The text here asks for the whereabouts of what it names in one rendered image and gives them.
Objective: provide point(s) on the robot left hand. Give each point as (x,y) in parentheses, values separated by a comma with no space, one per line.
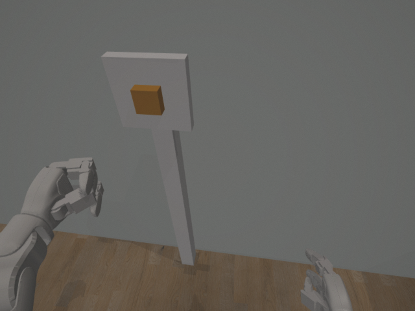
(52,197)

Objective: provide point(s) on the robot right hand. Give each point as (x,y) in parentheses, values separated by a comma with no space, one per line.
(331,293)

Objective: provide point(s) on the panel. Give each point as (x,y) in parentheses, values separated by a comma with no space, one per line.
(171,72)

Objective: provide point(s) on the left robot forearm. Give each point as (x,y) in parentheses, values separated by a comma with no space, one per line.
(23,247)

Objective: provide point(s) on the button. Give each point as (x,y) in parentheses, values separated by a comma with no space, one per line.
(148,100)

